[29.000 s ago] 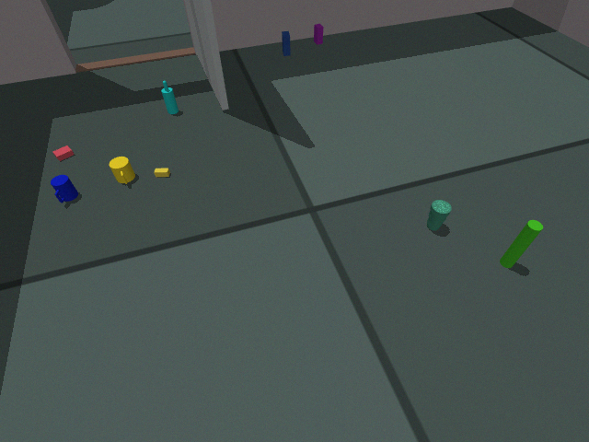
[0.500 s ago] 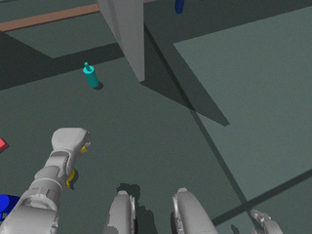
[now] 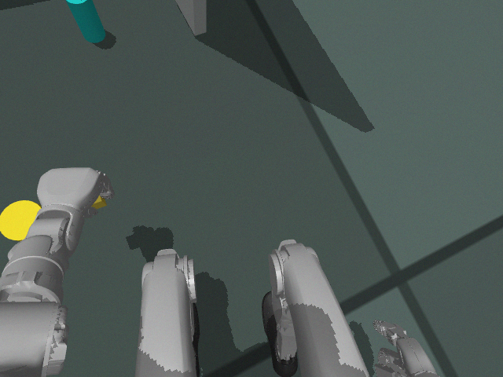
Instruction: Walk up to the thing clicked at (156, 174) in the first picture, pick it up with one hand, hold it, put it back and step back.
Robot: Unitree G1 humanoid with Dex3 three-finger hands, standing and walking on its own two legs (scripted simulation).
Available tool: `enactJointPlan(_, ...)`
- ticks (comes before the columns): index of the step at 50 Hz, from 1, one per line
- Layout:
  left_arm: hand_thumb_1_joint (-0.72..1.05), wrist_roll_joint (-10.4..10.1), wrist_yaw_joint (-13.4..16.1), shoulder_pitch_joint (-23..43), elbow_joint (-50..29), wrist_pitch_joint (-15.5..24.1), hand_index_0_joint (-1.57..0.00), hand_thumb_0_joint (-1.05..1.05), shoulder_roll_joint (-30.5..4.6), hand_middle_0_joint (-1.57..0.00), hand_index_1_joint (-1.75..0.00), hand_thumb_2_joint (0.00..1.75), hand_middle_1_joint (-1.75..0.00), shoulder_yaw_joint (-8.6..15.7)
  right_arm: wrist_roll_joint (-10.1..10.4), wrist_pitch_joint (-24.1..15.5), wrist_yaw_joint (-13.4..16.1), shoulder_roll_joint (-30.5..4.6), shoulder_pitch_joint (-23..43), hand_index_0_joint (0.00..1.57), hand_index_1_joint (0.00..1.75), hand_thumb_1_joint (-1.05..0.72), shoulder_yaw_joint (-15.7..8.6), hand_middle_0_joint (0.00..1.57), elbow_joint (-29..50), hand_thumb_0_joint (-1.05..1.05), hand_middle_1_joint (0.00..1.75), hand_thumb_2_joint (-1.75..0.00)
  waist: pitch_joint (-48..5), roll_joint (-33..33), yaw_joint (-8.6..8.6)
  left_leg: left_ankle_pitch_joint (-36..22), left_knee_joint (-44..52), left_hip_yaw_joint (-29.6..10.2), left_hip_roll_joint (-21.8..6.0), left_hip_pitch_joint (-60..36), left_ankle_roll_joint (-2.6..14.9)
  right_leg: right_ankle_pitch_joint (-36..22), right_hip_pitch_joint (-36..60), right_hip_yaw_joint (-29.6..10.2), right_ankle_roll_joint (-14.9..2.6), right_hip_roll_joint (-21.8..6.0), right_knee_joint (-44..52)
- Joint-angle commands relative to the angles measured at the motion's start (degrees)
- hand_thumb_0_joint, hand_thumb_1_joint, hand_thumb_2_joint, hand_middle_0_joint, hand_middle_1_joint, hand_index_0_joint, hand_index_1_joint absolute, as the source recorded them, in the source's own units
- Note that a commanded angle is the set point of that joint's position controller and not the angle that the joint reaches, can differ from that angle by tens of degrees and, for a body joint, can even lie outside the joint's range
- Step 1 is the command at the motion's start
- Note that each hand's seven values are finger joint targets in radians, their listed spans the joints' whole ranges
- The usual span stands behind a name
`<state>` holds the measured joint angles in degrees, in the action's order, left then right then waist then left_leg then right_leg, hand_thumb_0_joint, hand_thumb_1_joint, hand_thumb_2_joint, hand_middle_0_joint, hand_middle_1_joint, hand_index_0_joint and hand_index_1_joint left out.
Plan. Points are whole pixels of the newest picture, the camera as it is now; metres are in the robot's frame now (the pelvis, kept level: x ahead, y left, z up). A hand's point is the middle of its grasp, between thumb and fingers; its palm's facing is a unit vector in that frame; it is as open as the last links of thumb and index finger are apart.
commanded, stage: crouch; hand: left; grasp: from above
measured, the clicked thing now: (83, 202) +0.42 +0.28 -0.20
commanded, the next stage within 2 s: lower in 0.82 s
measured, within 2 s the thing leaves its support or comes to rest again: rests again in 1.90 s
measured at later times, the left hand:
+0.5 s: hand (97, 213) +0.41 +0.28 -0.26, palm faces -0.48 -0.02 -0.88, open 4.8 cm
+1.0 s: hand (100, 215) +0.41 +0.29 -0.30, palm faces -0.48 -0.03 -0.88, open 4.8 cm
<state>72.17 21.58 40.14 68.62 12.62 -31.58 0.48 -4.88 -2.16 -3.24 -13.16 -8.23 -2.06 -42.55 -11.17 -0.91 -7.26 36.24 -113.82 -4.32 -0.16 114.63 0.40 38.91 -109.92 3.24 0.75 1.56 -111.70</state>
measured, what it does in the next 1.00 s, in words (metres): lowers itself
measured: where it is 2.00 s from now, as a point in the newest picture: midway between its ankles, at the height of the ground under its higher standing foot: (234, 352)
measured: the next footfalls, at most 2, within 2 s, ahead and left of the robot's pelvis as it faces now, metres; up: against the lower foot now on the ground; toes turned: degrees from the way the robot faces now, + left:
none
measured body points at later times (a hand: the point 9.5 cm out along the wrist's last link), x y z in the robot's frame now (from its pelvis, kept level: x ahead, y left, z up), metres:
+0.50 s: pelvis +0.00 +0.00 -0.08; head +0.23 +0.05 +0.31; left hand +0.43 +0.28 -0.20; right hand +0.08 -0.28 -0.20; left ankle +0.08 +0.12 -0.42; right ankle +0.08 -0.12 -0.42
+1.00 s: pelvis +0.00 -0.01 -0.12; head +0.23 +0.05 +0.26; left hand +0.43 +0.28 -0.25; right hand +0.07 -0.28 -0.24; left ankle +0.08 +0.12 -0.42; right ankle +0.08 -0.12 -0.42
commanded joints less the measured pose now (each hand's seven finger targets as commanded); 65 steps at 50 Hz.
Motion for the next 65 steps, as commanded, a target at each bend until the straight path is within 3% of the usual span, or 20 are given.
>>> enactJointPlan(1, 0.94, 0.2, 4.4, 19.7, -6.9, 0.3, -1.27, 0.00, -14.1, -1.17, -0.09, 0.03, -0.19, 3.3, -0.5, -1.4, 0.0, -12.1, -9.4, 0.20, 0.30, -0.90, -4.3, 0.20, 1.5, 0.00, 0.30, -0.90, -36.7, -11.7, -0.21, -8.7, 10.4, 1.3, 0.8, -32.6, 0.91, -10.1, 10.0, 1.7, -3.39, 1.2, 11.7)
enactJointPlan(3, 0.96, 0.2, 4.9, 20.0, -6.6, -0.1, -1.28, 0.00, -15.1, -1.16, -0.09, 0.02, -0.20, 4.2, -0.9, -1.7, -0.4, -12.1, -9.4, 0.20, 0.30, -0.89, -4.3, 0.20, 1.5, 0.00, 0.30, -0.90, -36.4, -12.9, -0.14, -8.7, 9.5, 1.1, 0.6, -32.0, 0.74, -10.2, 9.1, 1.9, -3.40, 1.0, 10.1)
enactJointPlan(5, 0.96, -0.3, 5.0, 19.9, -6.5, -0.5, -1.28, 0.00, -14.0, -1.18, -0.08, 0.03, -0.17, 3.2, -1.0, -1.8, -0.8, -12.1, -8.8, 0.20, 0.30, -0.89, -4.6, 0.20, 1.5, 0.00, 0.30, -0.90, -36.7, -14.1, 0.20, -8.6, 9.0, 0.6, 0.3, -32.7, 0.58, -10.1, 7.2, 2.4, -3.56, 1.2, 8.6)
enactJointPlan(6, 0.95, -0.3, 4.9, 19.7, -5.6, -0.7, -1.27, 0.00, -14.0, -1.18, -0.08, 0.05, -0.17, 3.4, -1.1, -1.8, -1.0, -12.6, -9.3, 0.20, 0.30, -0.89, -4.7, 0.20, 1.4, 0.00, 0.30, -0.90, -36.1, -13.6, -0.72, -9.2, 8.4, 0.2, 0.1, -32.6, 0.52, -10.6, 7.0, 2.5, -3.24, 0.8, 8.1)
enactJointPlan(8, 0.95, -0.5, 4.5, 18.8, -4.7, -0.6, -1.28, 0.00, -13.1, -1.18, -0.06, 0.01, -0.16, 2.9, -1.2, -1.7, -1.3, -12.5, -9.2, 0.20, 0.30, -0.89, -4.6, 0.20, 1.0, 0.00, 0.30, -0.90, -36.3, -12.2, -0.77, -10.2, 6.7, 0.1, 0.2, -30.8, 0.73, -11.7, 6.8, 2.9, -3.20, 1.3, 6.5)
enactJointPlan(9, 0.96, -0.5, 4.5, 19.4, -5.2, -0.6, -1.28, 0.00, -15.0, -1.19, -0.05, 0.02, -0.15, 3.9, -1.3, -1.8, -1.4, -12.6, -9.0, 0.20, 0.30, -0.89, -4.7, 0.20, 1.1, 0.00, 0.30, -0.90, -37.2, -12.6, -0.57, -10.8, 5.7, 0.2, 0.2, -30.8, 0.79, -12.3, 6.8, 2.8, -3.19, 1.3, 5.9)
enactJointPlan(12, 0.96, -0.6, 4.3, 19.2, -3.1, -0.3, -1.29, 0.00, -14.6, -1.20, -0.08, 0.06, -0.17, 3.6, -1.5, -1.7, -1.9, -12.6, -9.2, 0.20, 0.30, -0.90, -4.3, 0.20, 1.1, 0.00, 0.30, -0.90, -35.4, -12.5, -1.18, -11.9, 4.0, 0.0, 0.1, -28.8, 0.68, -13.3, 5.7, 3.1, -3.08, 1.3, 3.8)
enactJointPlan(15, 0.94, -0.4, 4.8, 18.7, -1.3, 0.3, -1.28, 0.00, -16.7, -1.18, -0.08, 0.03, -0.18, 5.4, -1.6, -1.6, -2.2, -12.6, -9.1, 0.20, 0.30, -0.90, -3.9, 0.20, 1.2, 0.00, 0.30, -0.90, -33.9, -10.5, -0.66, -10.2, 2.2, 1.0, 0.3, -24.3, 1.12, -12.9, 6.1, 2.9, -2.97, 1.7, 3.3)
enactJointPlan(18, 0.95, 0.3, 4.8, 18.6, 1.2, 1.0, -1.29, 0.00, -16.8, -1.20, -0.09, 0.05, -0.18, 5.0, -1.8, -1.6, -2.5, -12.5, -8.6, 0.20, 0.30, -0.90, -3.4, 0.20, 1.0, 0.00, 0.30, -0.90, -32.6, -10.7, -0.75, -9.6, 0.9, 0.9, 0.2, -23.2, 1.09, -12.3, 4.0, 3.1, -3.13, 1.9, 1.5)
enactJointPlan(22, 0.95, 0.8, 5.4, 20.7, -0.5, 2.0, -1.28, 0.00, -19.8, -1.19, -0.09, 0.04, -0.18, 7.4, -2.3, -1.5, -3.0, -13.1, -8.2, 0.20, 0.30, -0.90, -3.2, 0.20, 0.9, 0.00, 0.30, -0.90, -34.0, -12.9, -0.03, -7.9, -0.9, 1.5, 0.3, -21.3, 0.98, -11.0, 3.4, 3.2, -3.14, 1.9, -0.4)
enactJointPlan(24, 0.97, 1.2, 5.7, 19.8, 2.1, 2.3, -1.30, 0.00, -18.9, -1.21, -0.10, 0.06, -0.19, 7.2, -2.6, -1.5, -3.1, -13.2, -8.6, 0.20, 0.30, -0.90, -2.9, 0.20, 0.5, 0.00, 0.30, -0.90, -33.2, -11.9, -0.63, -8.0, -1.9, 1.5, 0.4, -20.4, 1.06, -11.1, 2.7, 3.4, -3.04, 2.0, -1.2)
enactJointPlan(29, 0.97, 1.3, 6.5, 22.5, 2.0, 3.6, -1.29, 0.00, -21.4, -1.20, -0.10, 0.06, -0.19, 8.2, -2.9, -1.5, -3.1, -13.1, -7.9, 0.20, 0.30, -0.90, -2.7, 0.20, -0.2, 0.00, 0.30, -0.90, -33.3, -11.0, -0.83, -5.3, -4.3, 2.0, 0.5, -16.1, 1.50, -8.8, 2.1, 3.6, -3.01, 2.4, -2.2)
enactJointPlan(30, 0.97, 1.6, 6.5, 20.2, 5.1, 3.4, -1.30, 0.00, -20.8, -1.22, -0.10, 0.07, -0.19, 7.8, -3.2, -1.4, -3.3, -12.7, -8.0, 0.20, 0.30, -0.90, -2.3, 0.20, -0.2, 0.00, 0.30, -0.90, -31.7, -9.4, -1.34, -5.7, -5.1, 2.2, 0.6, -15.0, 1.65, -9.2, 3.0, 3.5, -2.73, 2.4, -2.0)
enactJointPlan(32, 0.96, 1.3, 6.8, 22.2, 3.3, 3.9, -1.29, 0.00, -22.5, -1.20, -0.10, 0.06, -0.18, 8.6, -3.2, -1.3, -3.1, -12.9, -7.8, 0.20, 0.30, -0.90, -2.2, 0.20, -0.8, 0.00, 0.30, -0.90, -33.6, -9.2, -0.51, -6.0, -5.9, 2.6, 0.6, -14.2, 1.81, -9.5, 3.9, 3.2, -2.61, 2.6, -2.2)
enactJointPlan(44, 0.93, 2.0, 7.2, 22.2, 6.8, 4.4, -1.26, 0.00, -23.1, -1.16, -0.09, 0.00, -0.19, 8.2, -4.1, -1.5, -3.2, -14.1, -6.5, 0.20, 0.30, -0.90, -1.4, 0.20, -2.0, 0.00, 0.30, -0.90, -29.7, -12.0, -1.18, -3.5, -8.0, 1.1, 0.2, -13.3, 1.08, -6.9, -2.9, 5.3, -3.17, 2.7, -6.9)
enactJointPlan(48, 0.89, 2.2, 7.4, 22.1, 6.5, 4.5, -1.27, 0.00, -23.9, -1.19, -0.07, 0.01, -0.14, 8.4, -4.2, -1.4, -3.2, -14.3, -6.4, 0.20, 0.30, -0.91, -1.0, 0.20, -2.1, 0.00, 0.30, -0.90, -30.4, -12.1, -1.15, -6.0, -9.6, 1.5, 0.2, -12.8, 1.17, -9.7, -1.8, 5.2, -2.91, 2.9, -7.7)
enactJointPlan(51, 0.89, 2.0, 7.1, 20.9, 10.3, 4.7, -1.26, 0.00, -21.8, -1.20, -0.08, 0.03, -0.14, 6.6, -4.5, -1.5, -3.6, -14.2, -6.3, 0.20, 0.30, -0.91, -0.4, 0.20, -2.3, 0.00, 0.30, -0.90, -26.7, -8.2, -2.95, -5.9, -11.5, 1.5, 0.1, -9.0, 1.81, -10.5, -1.6, 5.3, -2.40, 3.1, -7.7)
enactJointPlan(53, 0.87, 1.9, 7.6, 22.2, 8.8, 5.4, -1.26, 0.00, -24.6, -1.19, -0.06, 0.01, -0.12, 8.5, -4.9, -1.5, -3.6, -14.8, -6.5, 0.20, 0.30, -0.91, 0.0, 0.20, -2.2, 0.00, 0.30, -0.90, -28.4, -8.9, -2.49, -7.0, -12.3, 1.3, 0.1, -8.9, 1.79, -11.4, 0.0, 5.3, -2.16, 3.1, -8.2)
enactJointPlan(62, 0.93, 3.7, 11.3, 22.5, 7.4, 7.2, -1.30, 0.00, -27.6, -1.23, -0.05, 0.01, -0.12, 11.6, -6.1, -1.7, -4.2, -16.1, -5.1, 0.20, 0.30, -0.91, 0.3, 0.20, -2.3, 0.00, 0.30, -0.90, -30.4, -15.6, -2.34, -8.7, -13.8, 0.4, -0.3, -13.1, 0.66, -12.2, -3.0, 7.1, -2.59, 3.5, -12.4)
enactJointPlan(65, 0.92, 4.5, 12.4, 21.4, 9.8, 6.6, -1.29, 0.00, -27.0, -1.23, -0.04, 0.00, -0.10, 11.3, -6.7, -1.8, -4.5, -16.1, -4.7, 0.20, 0.30, -0.91, 0.7, 0.20, -2.4, 0.00, 0.30, -0.90, -28.8, -15.9, -2.89, -7.3, -14.1, 0.4, -0.4, -12.1, 0.62, -11.2, -4.1, 7.6, -2.63, 3.7, -12.8)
